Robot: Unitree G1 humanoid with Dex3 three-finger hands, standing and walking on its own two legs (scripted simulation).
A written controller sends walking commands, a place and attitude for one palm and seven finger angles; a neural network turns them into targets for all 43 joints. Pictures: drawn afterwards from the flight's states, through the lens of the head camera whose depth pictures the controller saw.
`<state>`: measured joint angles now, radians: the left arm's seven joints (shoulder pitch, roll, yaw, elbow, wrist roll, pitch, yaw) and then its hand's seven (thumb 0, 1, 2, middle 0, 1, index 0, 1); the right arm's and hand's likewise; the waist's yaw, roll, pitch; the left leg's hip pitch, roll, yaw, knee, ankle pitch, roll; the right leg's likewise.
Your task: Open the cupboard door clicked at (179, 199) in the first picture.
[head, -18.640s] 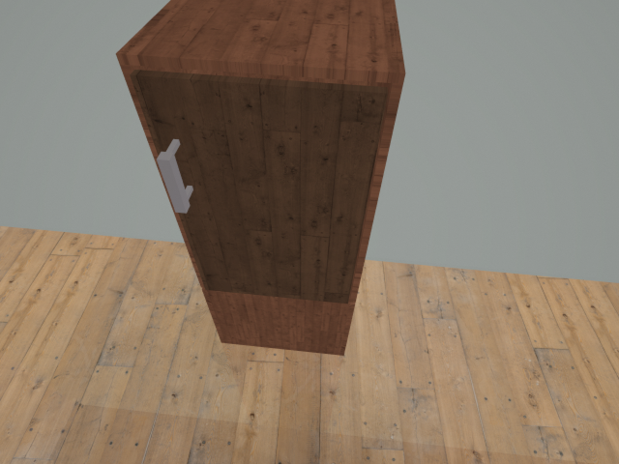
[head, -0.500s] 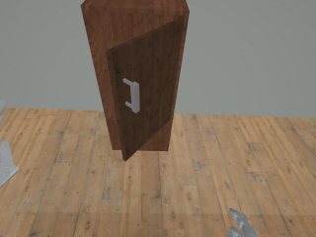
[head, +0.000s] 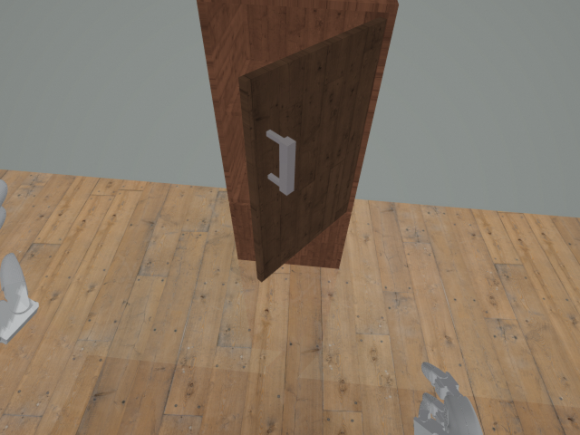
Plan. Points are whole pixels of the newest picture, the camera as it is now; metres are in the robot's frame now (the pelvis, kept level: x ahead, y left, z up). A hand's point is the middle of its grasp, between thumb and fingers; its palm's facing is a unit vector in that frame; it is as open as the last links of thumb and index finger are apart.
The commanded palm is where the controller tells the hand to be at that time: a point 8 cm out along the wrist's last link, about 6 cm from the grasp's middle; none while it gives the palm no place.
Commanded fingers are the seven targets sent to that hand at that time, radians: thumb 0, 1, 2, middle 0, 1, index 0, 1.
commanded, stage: let the arm hang, fingers relaxed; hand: left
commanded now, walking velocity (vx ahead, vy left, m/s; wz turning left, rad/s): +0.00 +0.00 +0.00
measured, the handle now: (279, 162) +0.58 +0.05 +0.04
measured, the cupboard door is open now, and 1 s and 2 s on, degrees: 51 51 51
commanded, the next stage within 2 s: look to check the result in 1.12 s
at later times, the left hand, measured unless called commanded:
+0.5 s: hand out of the picture -0.07 +0.20 -0.17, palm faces +0.07 -0.98 -0.19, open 7.1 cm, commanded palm none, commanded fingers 0.00 0.90 0.90 -0.20 -0.30 -0.20 -0.30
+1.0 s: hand out of the picture -0.02 +0.18 -0.17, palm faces +0.06 -0.98 -0.17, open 7.3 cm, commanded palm none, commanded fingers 0.00 0.90 0.90 -0.20 -0.30 -0.20 -0.30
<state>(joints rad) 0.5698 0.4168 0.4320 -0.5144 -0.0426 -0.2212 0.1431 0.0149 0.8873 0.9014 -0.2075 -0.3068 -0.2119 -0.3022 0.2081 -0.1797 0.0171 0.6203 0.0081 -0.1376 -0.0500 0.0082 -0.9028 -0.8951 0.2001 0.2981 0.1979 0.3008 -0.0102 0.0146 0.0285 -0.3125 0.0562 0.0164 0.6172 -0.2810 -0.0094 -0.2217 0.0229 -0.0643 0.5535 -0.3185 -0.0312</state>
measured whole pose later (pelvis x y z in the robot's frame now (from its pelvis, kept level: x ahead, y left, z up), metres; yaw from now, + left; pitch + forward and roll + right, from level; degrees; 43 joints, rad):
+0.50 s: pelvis -0.02 +0.02 +0.01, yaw +2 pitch -1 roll -1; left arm 0.33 0.19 0.02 1.12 0.01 0.03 0.01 0.00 0.97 0.90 -0.20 -0.30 -0.20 -0.30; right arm 0.27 -0.18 0.00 1.10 -0.02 0.04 -0.02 0.00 -0.91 -0.90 0.20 0.30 0.19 0.30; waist 0.01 -0.01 0.08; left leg -0.27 0.01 -0.01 0.47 -0.18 0.01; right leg -0.18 -0.01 -0.08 0.43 -0.23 0.00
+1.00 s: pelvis -0.02 +0.02 +0.01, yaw +1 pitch -2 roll +0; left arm 0.27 0.12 0.02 1.13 0.01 0.00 0.03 0.01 0.92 0.90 -0.20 -0.30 -0.20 -0.30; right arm 0.29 -0.12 -0.01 1.13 -0.02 0.01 -0.03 0.01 -0.92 -0.90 0.20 0.30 0.20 0.30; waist -0.01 0.01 0.04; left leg -0.25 0.00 0.02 0.44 -0.17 0.01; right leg -0.19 -0.03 -0.06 0.46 -0.24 0.00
